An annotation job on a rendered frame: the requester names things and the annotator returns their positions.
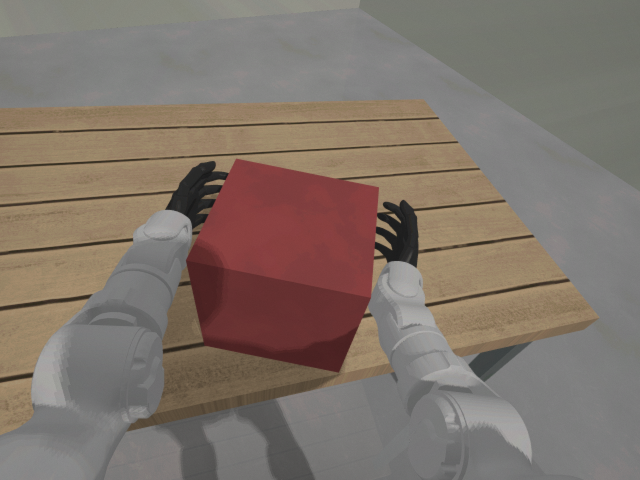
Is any carton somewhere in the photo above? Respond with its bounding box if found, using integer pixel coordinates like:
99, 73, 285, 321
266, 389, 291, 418
186, 159, 379, 373

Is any right robot upper arm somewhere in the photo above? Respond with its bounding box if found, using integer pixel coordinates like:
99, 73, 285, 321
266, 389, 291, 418
408, 390, 583, 480

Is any robot right forearm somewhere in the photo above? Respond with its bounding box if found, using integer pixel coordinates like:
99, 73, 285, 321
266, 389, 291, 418
368, 261, 532, 460

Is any table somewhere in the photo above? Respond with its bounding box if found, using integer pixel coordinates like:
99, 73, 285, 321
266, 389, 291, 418
0, 99, 600, 435

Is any robot left forearm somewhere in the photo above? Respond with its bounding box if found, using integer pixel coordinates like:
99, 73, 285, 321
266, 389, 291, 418
31, 210, 192, 410

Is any right robot hand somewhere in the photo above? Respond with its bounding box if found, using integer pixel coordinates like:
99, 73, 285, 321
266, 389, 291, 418
375, 200, 419, 268

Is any left robot upper arm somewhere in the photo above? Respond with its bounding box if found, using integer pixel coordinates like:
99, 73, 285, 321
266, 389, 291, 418
0, 324, 164, 480

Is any left robot hand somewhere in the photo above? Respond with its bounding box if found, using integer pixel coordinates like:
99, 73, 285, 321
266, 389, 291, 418
165, 161, 229, 230

